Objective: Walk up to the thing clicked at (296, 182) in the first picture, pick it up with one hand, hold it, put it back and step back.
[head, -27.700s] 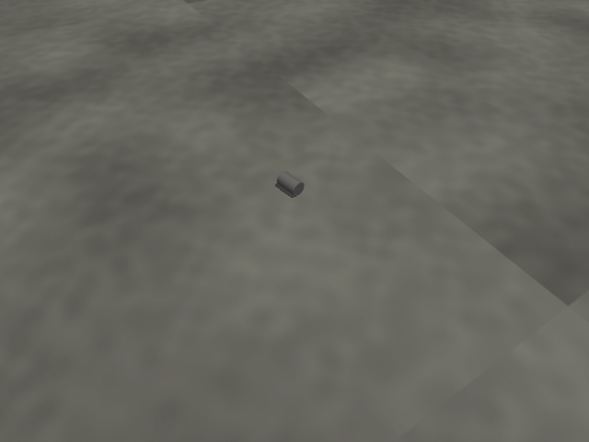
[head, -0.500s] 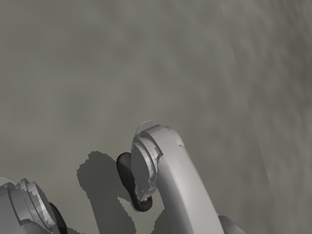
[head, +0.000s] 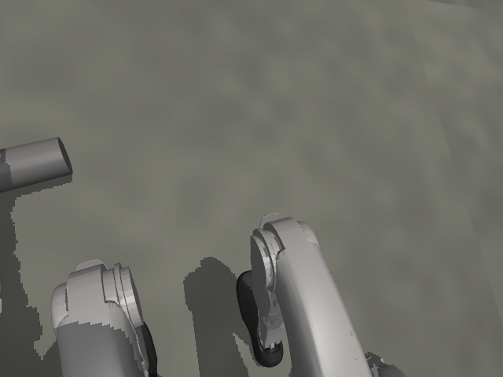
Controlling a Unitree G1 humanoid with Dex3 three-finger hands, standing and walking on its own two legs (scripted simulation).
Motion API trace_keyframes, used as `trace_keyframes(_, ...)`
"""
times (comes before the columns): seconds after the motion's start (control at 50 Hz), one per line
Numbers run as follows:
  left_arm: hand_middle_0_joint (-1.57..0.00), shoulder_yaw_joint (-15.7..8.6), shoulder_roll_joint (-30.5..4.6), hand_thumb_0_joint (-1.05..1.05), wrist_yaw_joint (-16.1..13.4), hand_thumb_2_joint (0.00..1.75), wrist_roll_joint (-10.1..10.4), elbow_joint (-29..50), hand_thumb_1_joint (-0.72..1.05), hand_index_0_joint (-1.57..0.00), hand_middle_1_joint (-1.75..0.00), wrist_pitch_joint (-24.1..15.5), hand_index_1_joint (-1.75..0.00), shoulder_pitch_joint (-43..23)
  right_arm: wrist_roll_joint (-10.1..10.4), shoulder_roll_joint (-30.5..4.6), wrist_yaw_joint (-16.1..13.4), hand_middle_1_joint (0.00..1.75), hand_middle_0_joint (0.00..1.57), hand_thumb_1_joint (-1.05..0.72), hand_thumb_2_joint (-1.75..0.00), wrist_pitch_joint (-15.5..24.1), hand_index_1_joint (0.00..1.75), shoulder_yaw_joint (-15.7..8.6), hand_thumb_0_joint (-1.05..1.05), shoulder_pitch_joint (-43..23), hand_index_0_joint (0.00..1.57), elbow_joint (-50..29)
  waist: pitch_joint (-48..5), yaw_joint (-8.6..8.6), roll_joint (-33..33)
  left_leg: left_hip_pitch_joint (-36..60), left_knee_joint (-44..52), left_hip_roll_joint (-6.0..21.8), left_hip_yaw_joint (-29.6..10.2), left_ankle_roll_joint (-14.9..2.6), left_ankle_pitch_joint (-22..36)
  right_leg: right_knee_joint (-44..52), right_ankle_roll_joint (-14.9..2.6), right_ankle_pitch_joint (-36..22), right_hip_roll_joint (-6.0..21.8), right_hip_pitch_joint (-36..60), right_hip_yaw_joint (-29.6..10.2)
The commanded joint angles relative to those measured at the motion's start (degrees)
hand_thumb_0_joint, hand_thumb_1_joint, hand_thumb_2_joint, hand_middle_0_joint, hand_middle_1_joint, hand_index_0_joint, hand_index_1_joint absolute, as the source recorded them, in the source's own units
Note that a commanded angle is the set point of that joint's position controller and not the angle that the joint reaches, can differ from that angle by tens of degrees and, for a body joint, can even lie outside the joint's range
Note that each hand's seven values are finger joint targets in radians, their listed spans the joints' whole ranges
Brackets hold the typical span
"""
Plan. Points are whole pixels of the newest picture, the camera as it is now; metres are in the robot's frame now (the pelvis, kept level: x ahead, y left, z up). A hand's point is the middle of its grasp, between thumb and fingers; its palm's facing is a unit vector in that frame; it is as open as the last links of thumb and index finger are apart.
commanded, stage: withdraw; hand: left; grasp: from above
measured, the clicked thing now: (29, 164) +0.52 +0.30 -0.30
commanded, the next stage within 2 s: home in 0.38 s
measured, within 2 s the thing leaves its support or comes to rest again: neither
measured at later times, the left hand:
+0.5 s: hand out of the picture +0.48 +0.30 -0.14, palm faces -0.48 -0.06 -0.88, open 13.3 cm
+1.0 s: hand out of the picture +0.42 +0.29 -0.03, palm faces -0.29 -0.52 -0.81, open 9.1 cm
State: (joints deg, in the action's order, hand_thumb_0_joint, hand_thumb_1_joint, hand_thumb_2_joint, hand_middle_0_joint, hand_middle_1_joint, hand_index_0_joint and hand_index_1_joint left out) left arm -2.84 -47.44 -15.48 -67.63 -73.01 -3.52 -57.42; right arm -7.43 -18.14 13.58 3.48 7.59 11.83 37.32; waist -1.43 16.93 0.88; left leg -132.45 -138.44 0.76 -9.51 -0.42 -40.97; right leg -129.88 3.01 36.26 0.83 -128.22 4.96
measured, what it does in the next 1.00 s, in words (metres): rises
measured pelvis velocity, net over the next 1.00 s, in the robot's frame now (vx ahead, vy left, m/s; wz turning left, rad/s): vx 0.00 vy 0.00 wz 0.08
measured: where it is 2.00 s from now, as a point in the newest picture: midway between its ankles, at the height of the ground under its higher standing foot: (207, 361)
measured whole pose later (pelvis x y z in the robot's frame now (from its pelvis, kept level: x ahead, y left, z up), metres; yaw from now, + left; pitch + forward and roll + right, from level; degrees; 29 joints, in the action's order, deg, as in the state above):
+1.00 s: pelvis +0.00 +0.00 +0.08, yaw +5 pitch +37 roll -7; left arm -5.2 -33.3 -2.6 -38.5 -46.2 2.6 -36.2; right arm -1.3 -16.4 6.9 -1.9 0.3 11.7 35.0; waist -9.6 9.1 3.8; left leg -118.9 -122.0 0.9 -5.2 -0.6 -40.0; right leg -116.6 2.7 36.6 1.9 -116.5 2.2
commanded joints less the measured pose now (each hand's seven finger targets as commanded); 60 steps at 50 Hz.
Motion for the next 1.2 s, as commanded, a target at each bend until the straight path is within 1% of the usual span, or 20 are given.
trace_keyframes(0.0, -0.09, 1.9, -7.4, 0.00, 4.3, 1.02, 2.4, 12.4, -0.53, -0.07, -0.98, 0.1, -1.00, -21.8, 1.8, -15.4, -3.0, 0.30, 0.20, -0.90, -0.91, -2.9, 0.30, -7.6, 0.00, 12.9, 0.20, -0.4, -38.4, 2.94, 19.0, 30.7, 20.0, -0.7, 5.1, -0.33, 12.0, 15.3, -5.81, -11.1, -2.8, 21.6, 4.5)
trace_keyframes(0.08, -0.13, 2.4, -6.9, 0.00, 7.6, 0.99, 2.3, 6.4, -0.47, -0.12, -0.95, -1.0, -0.97, -20.6, 2.0, -14.4, -5.9, 0.30, 0.20, -0.90, -0.90, -4.4, 0.30, -7.0, 0.00, 12.0, 0.20, -1.3, -32.2, 3.48, 10.7, 25.2, 20.2, -1.6, 6.3, -1.10, 8.9, 18.6, -5.75, -7.1, -2.3, 22.6, 3.2)
trace_keyframes(0.22, -0.17, 3.4, -9.0, 0.00, 8.4, 0.94, 1.2, 1.5, -0.42, -0.16, -0.92, -5.0, -0.92, -22.9, 1.6, -12.5, -8.9, 0.30, 0.20, -0.89, -0.90, -4.9, 0.30, -4.9, 0.00, 9.2, 0.20, -2.3, -30.4, 2.14, 10.4, 23.8, 21.1, -1.7, 7.5, -1.33, 4.7, 19.3, -5.41, -1.7, -2.2, 22.6, 1.6)
trace_keyframes(0.3, -0.18, 3.0, -11.2, 0.00, 5.5, 0.93, -0.5, -0.7, -0.40, -0.18, -0.90, -7.4, -0.90, -25.9, 1.2, -12.8, -9.4, 0.30, 0.20, -0.89, -0.90, -4.8, 0.30, -3.8, 0.00, 9.3, 0.20, -1.8, -33.2, 1.85, 12.3, 23.0, 20.2, -1.7, 7.2, -1.33, 5.1, 17.1, -5.21, -2.5, -2.2, 22.4, 1.6)
trace_keyframes(0.36, -0.20, 3.4, -10.4, 0.00, 2.5, 0.91, -2.1, -3.6, -0.38, -0.20, -0.88, -8.6, -0.89, -27.1, 0.8, -13.7, -9.3, 0.30, 0.20, -0.89, -0.90, -4.4, 0.30, -3.1, 0.00, 10.0, 0.20, -1.2, -33.4, 3.14, 13.8, 24.6, 19.4, -1.6, 6.4, -1.22, 6.3, 15.1, -5.07, -5.3, -2.0, 19.4, 3.2)
trace_keyframes(0.44, -0.21, -0.6, -16.9, 0.00, -2.4, 0.90, -4.4, -3.7, -0.38, -0.21, -0.87, -9.7, -0.88, -30.4, -0.1, -14.9, -8.9, 0.30, 0.20, -0.90, -0.90, -3.3, 0.30, -3.0, 0.00, 10.8, 0.20, -0.9, -35.0, 2.87, 17.6, 27.1, 17.7, -1.5, 6.0, -0.67, 7.6, 12.3, -5.12, -6.6, -1.8, 17.8, 4.2)
trace_keyframes(0.46, -0.26, -0.8, -17.3, 0.00, -3.3, 0.97, -4.9, -3.8, -0.30, -0.23, -0.79, -9.8, -0.80, -30.8, -0.4, -14.6, -8.7, 0.30, 0.20, -0.88, -0.89, -3.1, 0.30, -3.0, 0.00, 10.8, 0.20, -1.1, -36.7, 2.52, 19.8, 28.4, 17.5, -1.3, 6.0, -0.45, 8.1, 11.4, -5.37, -6.7, -2.1, 17.9, 4.1)
trace_keyframes(0.48, -0.23, -2.1, -18.4, 0.00, -4.3, 0.89, -5.1, -2.2, -0.36, -0.23, -0.87, -9.8, -0.87, -31.5, -0.6, -15.0, -8.6, 0.30, 0.20, -0.89, -0.89, -2.7, 0.30, -3.1, 0.00, 11.3, 0.20, -0.8, -38.7, 2.24, 21.0, 30.2, 17.0, -1.3, 6.0, -0.27, 9.5, 10.8, -5.31, -8.2, -1.9, 17.7, 4.4)
trace_keyframes(0.5, -0.26, -2.1, -17.5, 0.00, -5.1, 0.97, -5.5, -3.0, -0.28, -0.23, -0.79, -9.5, -0.79, -30.8, -0.9, -14.6, -8.3, 0.30, 0.20, -0.88, -0.89, -2.4, 0.30, -3.2, 0.00, 12.2, 0.20, -0.6, -39.0, 3.02, 22.5, 30.5, 16.4, -1.2, 6.3, -0.19, 10.8, 10.3, -5.23, -9.4, -1.9, 18.5, 4.5)
trace_keyframes(0.56, -0.25, -5.3, -19.4, 0.00, -7.0, 0.97, -4.4, 4.0, -0.07, -0.23, -0.66, -8.1, -0.69, -29.2, -0.9, -15.0, -7.7, 0.30, 0.20, -0.88, -0.89, -1.5, 0.30, -4.5, 0.00, 13.1, 0.20, -0.7, -46.5, 0.61, 26.8, 34.4, 17.1, -1.4, 6.7, 0.15, 13.8, 9.5, -5.44, -11.9, -1.5, 19.7, 4.6)
trace_keyframes(0.66, -0.23, -6.8, -15.9, 0.00, -5.5, 0.90, 2.8, 11.0, 0.11, -0.21, -0.55, -3.2, -0.56, -22.5, 0.7, -14.4, -6.8, 0.30, 0.20, -0.89, -0.90, -1.5, 0.30, -7.5, 0.00, 15.0, 0.20, -0.2, -53.6, -1.75, 27.4, 38.0, 19.8, -1.2, 7.5, -0.08, 16.0, 11.6, -5.27, -14.3, -1.4, 24.3, 3.9)
trace_keyframes(0.78, -0.22, -6.6, -8.0, 0.00, 2.9, 0.90, 15.5, 22.7, 0.37, -0.21, -0.46, 1.2, -0.48, -10.5, 3.6, -13.0, -6.2, 0.30, 0.20, -0.89, -0.90, -2.9, 0.30, -11.2, 0.00, 15.3, 0.20, -0.8, -54.3, -5.60, 22.3, 40.7, 25.6, -1.1, 7.1, -0.55, 17.0, 16.8, -5.34, -14.0, -1.2, 28.6, 2.4)
trace_keyframes(0.84, -0.22, -5.4, -2.2, 0.00, 7.8, 0.91, 22.2, 28.5, 0.54, -0.21, -0.42, 3.2, -0.43, -1.4, 5.0, -12.0, -6.5, 0.30, 0.20, -0.89, -0.90, -3.9, 0.30, -11.7, 0.00, 13.4, 0.20, -2.1, -48.0, -5.56, 16.3, 38.7, 28.4, -1.1, 6.3, -1.00, 16.2, 20.8, -5.23, -13.9, -1.2, 30.2, 2.0)
trace_keyframes(0.9, -0.21, -7.0, -0.8, 0.00, 11.2, 0.94, 28.3, 33.7, 0.74, -0.21, -0.38, 4.7, -0.38, 8.0, 6.1, -11.5, -7.4, 0.30, 0.20, -0.90, -0.90, -4.5, 0.30, -12.1, 0.00, 9.8, 0.20, -5.2, -45.1, -7.62, 10.9, 38.6, 32.2, -0.9, 5.5, -1.36, 13.7, 24.4, -5.09, -12.0, -1.1, 33.3, 1.0)
trace_keyframes(0.94, -0.20, -4.2, 4.6, 0.00, 13.3, 0.88, 32.3, 40.2, 0.85, -0.20, -0.30, 5.5, -0.30, 11.1, 6.6, -10.3, -8.0, 0.30, 0.20, -0.90, -0.90, -4.6, 0.30, -12.4, 0.00, 8.2, 0.20, -6.1, -43.7, -7.62, 9.9, 40.2, 35.0, -0.8, 4.9, -1.37, 11.2, 27.3, -5.11, -10.2, -0.9, 34.2, 0.7)
trace_keyframes(0.98, -0.20, -3.7, 6.9, 0.00, 14.1, 0.90, 36.4, 46.4, 0.90, -0.20, -0.30, 6.2, -0.30, 13.8, 7.3, -9.0, -8.5, 0.30, 0.20, -0.90, -0.90, -4.2, 0.30, -12.6, 0.00, 6.6, 0.20, -6.9, -43.1, -8.43, 10.5, 43.3, 38.5, -0.4, 4.6, -1.22, 9.9, 29.6, -4.81, -9.6, -0.7, 36.4, 0.2)
trace_keyframes(1.0, -0.20, -5.8, 5.9, 0.00, 13.9, 0.90, 37.9, 45.5, 0.90, -0.20, -0.30, 6.9, -0.30, 16.7, 7.4, -9.1, -8.9, 0.30, 0.20, -0.90, -0.90, -4.1, 0.30, -12.9, 0.00, 6.8, 0.20, -6.5, -42.8, -9.33, 9.4, 44.5, 39.9, -0.2, 4.3, -1.21, 8.5, 30.7, -4.74, -8.5, -0.7, 37.5, 0.1)
trace_keyframes(1.06, -0.20, -3.3, 10.7, 0.00, 13.8, 0.90, 41.9, 51.1, 0.90, -0.20, -0.30, 7.7, -0.30, 19.4, 8.0, -7.9, -10.0, 0.30, 0.20, -0.90, -0.90, -3.2, 0.30, -12.7, 0.00, 3.4, 0.20, -8.3, -40.4, -9.09, 9.2, 48.9, 43.5, 0.0, 4.1, -0.86, 8.0, 34.2, -4.72, -8.1, -0.5, 39.2, -0.5)
trace_keyframes(1.1, -0.20, -5.8, 9.9, 0.00, 12.8, 0.90, 44.6, 54.5, 0.90, -0.20, -0.30, 8.6, -0.30, 22.6, 8.4, -7.9, -11.1, 0.30, 0.20, -0.90, -0.90, -2.3, 0.30, -12.8, 0.00, 2.3, 0.20, -8.7, -41.0, -10.53, 9.2, 51.9, 46.1, -0.1, 4.3, -0.76, 7.1, 36.8, -4.60, -7.5, -0.4, 42.4, -1.0)
trace_keyframes(1.18, -0.20, -4.2, 14.4, 0.00, 11.7, 0.90, 50.5, 59.6, 0.90, -0.20, -0.30, 11.4, -0.30, 29.7, 9.0, -6.7, -13.3, 0.30, 0.20, -0.90, -0.90, -0.5, 0.30, -12.5, 0.00, -0.2, 0.20, -9.8, -40.3, -10.49, 7.1, 56.9, 50.1, -0.4, 5.5, -0.79, 8.4, 43.2, -4.35, -8.2, -0.3, 49.4, -2.3)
